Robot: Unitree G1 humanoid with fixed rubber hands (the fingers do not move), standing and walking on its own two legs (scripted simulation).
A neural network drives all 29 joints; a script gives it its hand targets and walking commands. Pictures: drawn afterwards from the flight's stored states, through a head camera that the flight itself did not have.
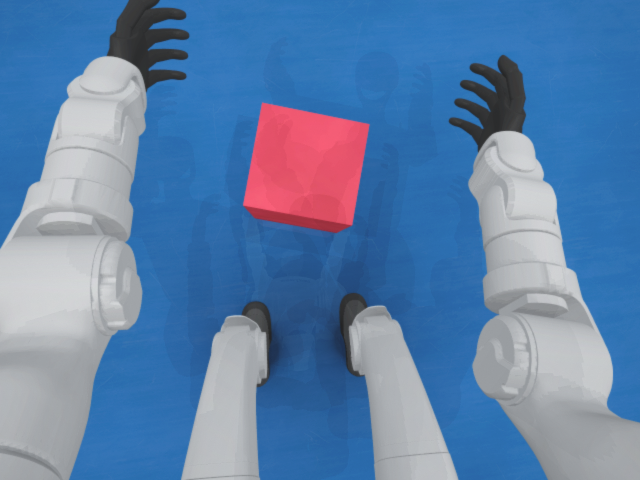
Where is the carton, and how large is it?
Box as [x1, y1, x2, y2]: [243, 103, 369, 232]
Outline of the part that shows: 262,103 243,205 254,217 333,232 337,232 351,225 369,124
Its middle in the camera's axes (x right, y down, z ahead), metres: -0.03 -0.15 +0.86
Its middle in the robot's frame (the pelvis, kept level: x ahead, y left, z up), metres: +0.51 -0.03 -0.53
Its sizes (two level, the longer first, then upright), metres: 0.210 0.200 0.250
